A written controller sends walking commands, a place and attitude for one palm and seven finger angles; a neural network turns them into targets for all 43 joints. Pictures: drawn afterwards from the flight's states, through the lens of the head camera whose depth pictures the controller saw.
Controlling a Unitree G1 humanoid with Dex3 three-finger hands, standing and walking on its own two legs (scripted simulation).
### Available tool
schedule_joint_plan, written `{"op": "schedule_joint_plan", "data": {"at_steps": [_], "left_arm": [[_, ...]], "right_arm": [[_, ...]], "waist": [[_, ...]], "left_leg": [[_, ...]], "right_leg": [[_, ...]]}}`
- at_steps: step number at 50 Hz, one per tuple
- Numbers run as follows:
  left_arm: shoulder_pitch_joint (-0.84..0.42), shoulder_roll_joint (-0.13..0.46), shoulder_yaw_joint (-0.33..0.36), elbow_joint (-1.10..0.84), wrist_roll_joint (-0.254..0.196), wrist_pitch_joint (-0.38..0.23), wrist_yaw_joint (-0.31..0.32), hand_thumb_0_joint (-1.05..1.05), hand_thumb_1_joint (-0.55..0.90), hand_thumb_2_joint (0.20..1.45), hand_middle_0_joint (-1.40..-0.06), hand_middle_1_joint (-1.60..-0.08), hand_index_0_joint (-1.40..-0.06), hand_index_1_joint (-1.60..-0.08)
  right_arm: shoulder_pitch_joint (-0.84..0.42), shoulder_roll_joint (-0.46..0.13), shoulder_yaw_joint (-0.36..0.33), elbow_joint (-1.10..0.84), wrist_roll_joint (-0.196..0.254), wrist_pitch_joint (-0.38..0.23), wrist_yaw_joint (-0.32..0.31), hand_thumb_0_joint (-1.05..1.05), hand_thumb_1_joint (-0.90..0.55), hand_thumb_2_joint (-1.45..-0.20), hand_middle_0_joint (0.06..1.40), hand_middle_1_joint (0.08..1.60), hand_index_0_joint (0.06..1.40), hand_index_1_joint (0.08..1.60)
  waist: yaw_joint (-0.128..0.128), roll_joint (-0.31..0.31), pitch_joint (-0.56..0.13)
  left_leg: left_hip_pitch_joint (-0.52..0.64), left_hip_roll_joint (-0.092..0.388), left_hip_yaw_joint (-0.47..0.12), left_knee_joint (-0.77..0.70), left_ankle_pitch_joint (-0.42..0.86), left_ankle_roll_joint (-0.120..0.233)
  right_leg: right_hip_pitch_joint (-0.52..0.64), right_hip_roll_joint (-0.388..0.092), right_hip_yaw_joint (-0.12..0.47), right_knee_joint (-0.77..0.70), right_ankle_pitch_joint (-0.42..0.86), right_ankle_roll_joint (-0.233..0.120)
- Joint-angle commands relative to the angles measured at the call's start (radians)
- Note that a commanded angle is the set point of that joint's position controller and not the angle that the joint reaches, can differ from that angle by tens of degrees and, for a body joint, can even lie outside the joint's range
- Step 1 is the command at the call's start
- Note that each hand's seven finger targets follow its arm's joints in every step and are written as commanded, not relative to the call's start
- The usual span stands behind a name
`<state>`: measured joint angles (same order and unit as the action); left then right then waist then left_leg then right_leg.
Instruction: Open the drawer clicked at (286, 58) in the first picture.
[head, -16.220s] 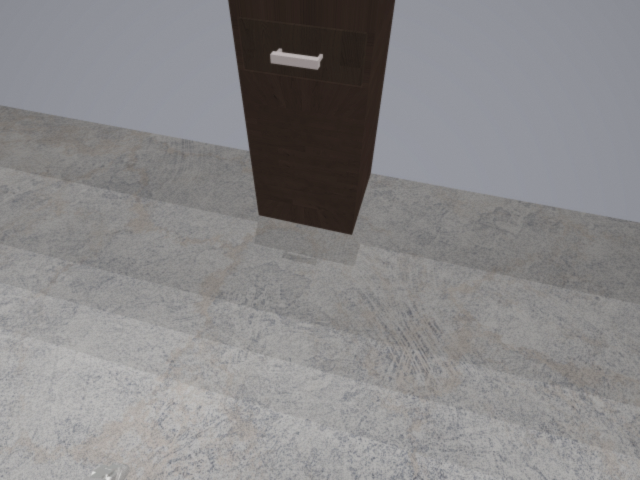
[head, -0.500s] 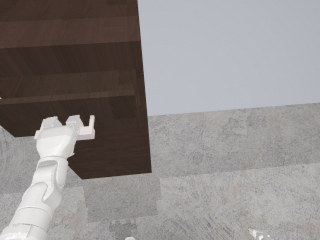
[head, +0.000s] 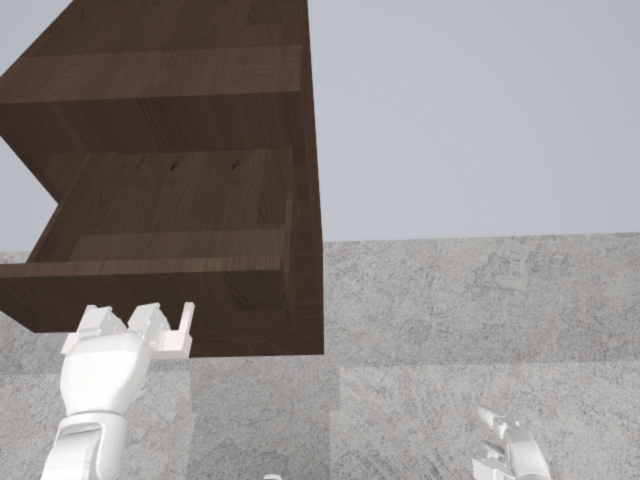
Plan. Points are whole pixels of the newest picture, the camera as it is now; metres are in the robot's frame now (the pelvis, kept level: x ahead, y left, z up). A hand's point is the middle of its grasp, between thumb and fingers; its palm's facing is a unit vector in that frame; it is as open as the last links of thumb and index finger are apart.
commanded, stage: pull the drawer open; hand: left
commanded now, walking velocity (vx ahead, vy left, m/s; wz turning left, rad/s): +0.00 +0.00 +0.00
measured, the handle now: (134, 328) +0.30 +0.26 +0.02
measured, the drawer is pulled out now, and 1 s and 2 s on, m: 0.22 0.30 0.30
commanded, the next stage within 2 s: open the thumb to release the handle in 0.58 s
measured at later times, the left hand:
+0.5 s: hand (109, 458) +0.15 +0.25 +0.00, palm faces -0.06 -0.08 -1.00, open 6.1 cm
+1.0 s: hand (104, 449) +0.16 +0.25 +0.00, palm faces +0.02 -0.08 -1.00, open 8.4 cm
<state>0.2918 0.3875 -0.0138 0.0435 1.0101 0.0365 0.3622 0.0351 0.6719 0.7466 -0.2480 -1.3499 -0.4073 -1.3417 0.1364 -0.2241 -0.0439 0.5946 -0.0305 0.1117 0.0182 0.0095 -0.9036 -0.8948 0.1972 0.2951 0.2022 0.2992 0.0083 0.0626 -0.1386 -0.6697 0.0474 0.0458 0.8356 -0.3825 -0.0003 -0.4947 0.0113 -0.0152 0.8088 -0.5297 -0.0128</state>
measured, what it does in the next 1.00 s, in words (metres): stands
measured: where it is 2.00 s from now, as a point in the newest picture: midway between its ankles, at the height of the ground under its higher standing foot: outside the picture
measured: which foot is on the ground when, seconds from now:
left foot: down 0.00-1.00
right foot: down 0.00-1.00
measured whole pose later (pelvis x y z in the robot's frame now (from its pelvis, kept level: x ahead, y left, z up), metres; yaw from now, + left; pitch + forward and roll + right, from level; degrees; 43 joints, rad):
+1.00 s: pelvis -0.03 -0.01 -0.01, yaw +1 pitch +10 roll +0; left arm 0.43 0.39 0.00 -0.05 0.99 0.02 0.40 -0.01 0.29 0.64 -0.35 -1.28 -0.38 -1.29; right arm 0.14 -0.21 -0.02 0.60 -0.03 0.11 -0.02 0.01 -0.90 -0.89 0.20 0.30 0.20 0.30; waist 0.05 0.07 -0.14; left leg -0.73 0.04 0.02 0.91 -0.37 -0.01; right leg -0.56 0.01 -0.04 0.92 -0.55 -0.02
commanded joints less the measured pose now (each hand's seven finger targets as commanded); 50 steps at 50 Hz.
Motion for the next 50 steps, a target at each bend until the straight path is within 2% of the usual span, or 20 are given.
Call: {"op": "schedule_joint_plan", "data": {"at_steps": [1, 3, 10, 11, 15, 20, 24, 26, 30, 31, 33, 34, 35, 36, 40, 41, 45, 46, 49, 50], "left_arm": [[0.085, 0.152, 0.115, -0.228, -0.017, -0.024, 0.055, 0.000, 0.900, 0.900, -0.400, -1.350, -0.400, -1.350], [0.115, 0.172, 0.144, -0.228, -0.022, -0.036, 0.056, 0.000, 0.900, 0.900, -0.400, -1.350, -0.400, -1.350], [0.267, 0.218, 0.213, -0.278, -0.031, -0.073, 0.068, 0.000, 0.900, 0.900, -0.400, -1.350, -0.400, -1.350], [0.311, 0.181, 0.179, -0.275, -0.035, -0.071, 0.066, 0.000, 0.900, 0.900, -0.400, -1.350, -0.400, -1.350], [0.399, 0.207, 0.222, -0.335, -0.040, -0.097, 0.079, 0.000, 0.900, 0.900, -0.400, -1.350, -0.400, -1.350], [0.536, 0.217, 0.256, -0.384, -0.051, -0.116, 0.101, 0.000, 0.900, 0.900, -0.400, -1.350, -0.400, -1.350], [0.464, 0.211, 0.261, -0.393, -0.039, -0.127, 0.130, 0.000, 0.900, 0.900, -0.400, -1.350, -0.400, -1.350], [0.508, 0.205, 0.274, -0.362, -0.033, -0.129, 0.142, 0.000, 0.900, 0.900, -0.400, -1.350, -0.400, -1.350], [0.491, 0.224, 0.286, -0.391, -0.045, -0.114, 0.151, 0.000, 0.900, 0.900, -0.400, -1.350, -0.400, -1.350], [0.516, 0.202, 0.270, -0.376, -0.043, -0.105, 0.150, 0.000, 0.900, 0.900, -0.400, -1.350, -0.400, -1.350], [0.510, 0.214, 0.276, -0.395, -0.043, -0.102, 0.152, 0.000, 0.900, 0.900, -0.400, -1.350, -0.400, -1.350], [0.193, 0.199, 0.212, -0.383, -0.038, -0.093, 0.154, 0.000, 0.900, 0.900, -0.400, -1.350, -0.400, -1.350], [0.160, 0.242, 0.284, -0.388, -0.035, -0.106, 0.166, 0.000, 0.830, 0.870, -0.395, -1.342, -0.395, -1.342], [0.248, 0.209, 0.259, -0.309, -0.024, -0.092, 0.171, 0.000, 0.760, 0.840, -0.390, -1.335, -0.390, -1.335], [0.169, 0.193, 0.202, -0.345, -0.024, -0.069, 0.152, 0.000, 0.480, 0.720, -0.370, -1.305, -0.370, -1.305], [0.204, 0.151, 0.150, -0.318, -0.021, -0.053, 0.138, 0.000, 0.410, 0.690, -0.365, -1.298, -0.365, -1.298], [0.126, 0.187, 0.140, -0.296, -0.018, -0.026, 0.089, 0.000, 0.130, 0.570, -0.345, -1.268, -0.345, -1.268], [0.128, 0.161, 0.108, -0.281, -0.018, -0.021, 0.078, 0.000, 0.060, 0.540, -0.340, -1.260, -0.340, -1.260], [0.077, 0.203, 0.142, -0.258, -0.019, -0.029, 0.057, 0.000, -0.150, 0.450, -0.325, -1.237, -0.325, -1.237], [0.059, 0.225, 0.167, -0.269, -0.010, -0.042, 0.058, 0.000, -0.220, 0.420, -0.320, -1.230, -0.320, -1.230]], "right_arm": [[-0.078, -0.118, -0.040, -0.148, -0.001, -0.047, -0.019, 0.000, -0.900, -0.900, 0.200, 0.300, 0.200, 0.300], [-0.086, -0.116, -0.039, -0.145, -0.002, -0.047, -0.022, 0.000, -0.900, -0.900, 0.200, 0.300, 0.200, 0.300], [-0.115, -0.110, -0.028, -0.155, -0.005, -0.044, -0.018, 0.000, -0.900, -0.900, 0.200, 0.300, 0.200, 0.300], [-0.109, -0.108, -0.033, -0.163, -0.003, -0.048, -0.016, 0.000, -0.900, -0.900, 0.200, 0.300, 0.200, 0.300], [-0.119, -0.106, -0.029, -0.175, -0.010, -0.043, -0.002, 0.000, -0.900, -0.900, 0.200, 0.300, 0.200, 0.300], [-0.126, -0.102, -0.033, -0.191, -0.012, -0.035, 0.009, 0.000, -0.900, -0.900, 0.200, 0.300, 0.200, 0.300], [-0.111, -0.105, -0.043, -0.191, -0.017, -0.028, 0.005, 0.000, -0.900, -0.900, 0.200, 0.300, 0.200, 0.300], [-0.105, -0.099, -0.047, -0.190, -0.018, -0.028, 0.006, 0.000, -0.900, -0.900, 0.200, 0.300, 0.200, 0.300], [-0.118, -0.101, -0.039, -0.192, -0.018, -0.018, 0.010, 0.000, -0.900, -0.900, 0.200, 0.300, 0.200, 0.300], [-0.111, -0.095, -0.046, -0.196, -0.012, -0.020, 0.006, 0.000, -0.900, -0.900, 0.200, 0.300, 0.200, 0.300], [-0.113, -0.097, -0.043, -0.197, -0.013, -0.018, 0.007, 0.000, -0.900, -0.900, 0.200, 0.300, 0.200, 0.300], [-0.105, -0.113, -0.032, -0.174, -0.016, -0.021, -0.002, 0.000, -0.900, -0.900, 0.200, 0.300, 0.200, 0.300], [-0.103, -0.108, -0.040, -0.169, -0.020, -0.027, -0.013, 0.000, -0.900, -0.900, 0.200, 0.300, 0.200, 0.300], [-0.092, -0.103, -0.045, -0.169, -0.017, -0.037, -0.022, 0.000, -0.900, -0.900, 0.200, 0.300, 0.200, 0.300], [-0.098, -0.107, -0.038, -0.164, -0.012, -0.043, -0.026, 0.000, -0.900, -0.900, 0.200, 0.300, 0.200, 0.300], [-0.088, -0.104, -0.041, -0.167, -0.007, -0.045, -0.029, 0.000, -0.900, -0.900, 0.200, 0.300, 0.200, 0.300], [-0.118, -0.106, -0.018, -0.157, -0.004, -0.043, -0.044, 0.000, -0.900, -0.900, 0.200, 0.300, 0.200, 0.300], [-0.113, -0.105, -0.021, -0.160, -0.001, -0.047, -0.051, 0.000, -0.900, -0.900, 0.200, 0.300, 0.200, 0.300], [-0.117, -0.104, -0.013, -0.152, 0.001, -0.051, -0.064, 0.000, -0.900, -0.900, 0.200, 0.300, 0.200, 0.300], [-0.125, -0.099, -0.008, -0.146, -0.003, -0.051, -0.064, 0.000, -0.900, -0.900, 0.200, 0.300, 0.200, 0.300]], "waist": [[0.036, -0.014, -0.226], [0.044, -0.046, -0.220], [0.078, -0.025, -0.212], [0.068, -0.009, -0.170], [0.093, -0.012, -0.209], [0.106, -0.004, -0.201], [0.074, 0.005, -0.168], [0.090, 0.008, -0.183], [0.093, 0.001, -0.227], [0.091, 0.006, -0.197], [0.095, 0.021, -0.217], [0.001, -0.007, -0.166], [0.037, -0.003, -0.199], [0.042, 0.000, -0.180], [0.045, 0.005, -0.254], [0.036, 0.000, -0.216], [0.039, -0.062, -0.176], [0.030, -0.047, -0.140], [0.038, -0.041, -0.122], [0.054, -0.023, -0.145]], "left_leg": [[0.315, -0.056, -0.017, -0.029, 0.464, 0.036], [0.296, -0.061, -0.012, -0.027, 0.435, 0.035], [0.262, -0.070, -0.005, -0.020, 0.391, 0.033], [0.246, -0.068, -0.006, -0.019, 0.373, 0.035], [0.249, -0.067, -0.009, -0.002, 0.396, 0.035], [0.229, -0.066, -0.010, 0.019, 0.402, 0.035], [0.203, -0.063, -0.017, 0.040, 0.350, 0.037], [0.198, -0.064, -0.017, 0.049, 0.348, 0.036], [0.210, -0.066, -0.019, 0.062, 0.361, 0.033], [0.189, -0.062, -0.018, 0.056, 0.354, 0.036], [0.197, -0.059, -0.020, 0.056, 0.368, 0.034], [0.179, -0.061, -0.035, 0.074, 0.295, 0.034], [0.198, -0.061, -0.031, 0.072, 0.272, 0.030], [0.184, -0.061, -0.029, 0.066, 0.257, 0.034], [0.240, -0.059, -0.029, 0.047, 0.277, 0.030], [0.227, -0.057, -0.032, 0.038, 0.272, 0.036], [0.220, -0.060, -0.032, 0.001, 0.215, 0.037], [0.209, -0.060, -0.031, -0.008, 0.196, 0.041], [0.215, -0.061, -0.029, -0.030, 0.167, 0.039], [0.236, -0.062, -0.028, -0.033, 0.171, 0.035]], "right_leg": [[-0.004, 0.036, -0.024, -0.058, 0.658, -0.009], [0.005, 0.032, -0.016, -0.060, 0.675, -0.006], [0.010, 0.024, 0.008, -0.050, 0.685, -0.009], [-0.005, 0.025, -0.001, -0.048, 0.661, -0.010], [-0.014, 0.024, 0.010, -0.031, 0.663, -0.012], [-0.033, 0.022, 0.025, -0.015, 0.673, -0.014], [-0.091, 0.027, 0.010, -0.002, 0.597, -0.017], [-0.093, 0.032, 0.004, 0.013, 0.586, -0.021], [-0.109, 0.030, 0.028, 0.022, 0.588, -0.023], [-0.091, 0.032, 0.005, 0.024, 0.597, -0.020], [-0.093, 0.034, 0.005, 0.030, 0.587, -0.021], [-0.183, 0.026, -0.001, 0.028, 0.525, -0.014], [-0.182, 0.031, 0.008, 0.021, 0.483, -0.013], [-0.167, 0.037, -0.012, 0.019, 0.468, -0.015], [-0.161, 0.033, 0.000, 0.007, 0.439, -0.018], [-0.145, 0.036, -0.017, -0.001, 0.439, -0.018], [-0.136, 0.029, -0.004, -0.045, 0.390, -0.008], [-0.132, 0.028, -0.012, -0.056, 0.377, -0.009], [-0.119, 0.025, -0.004, -0.085, 0.333, -0.010], [-0.124, 0.026, 0.003, -0.085, 0.322, -0.010]]}}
